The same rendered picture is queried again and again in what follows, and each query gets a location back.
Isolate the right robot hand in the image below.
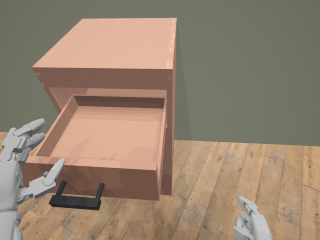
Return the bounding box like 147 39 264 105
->
233 195 273 240

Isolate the drawer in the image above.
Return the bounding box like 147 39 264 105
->
0 94 167 201

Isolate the robot left forearm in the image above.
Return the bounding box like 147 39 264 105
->
0 210 23 240

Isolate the cabinet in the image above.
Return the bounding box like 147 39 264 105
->
32 18 177 196

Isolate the handle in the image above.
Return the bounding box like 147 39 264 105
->
49 180 105 211

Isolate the left robot hand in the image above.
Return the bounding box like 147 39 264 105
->
0 118 65 212

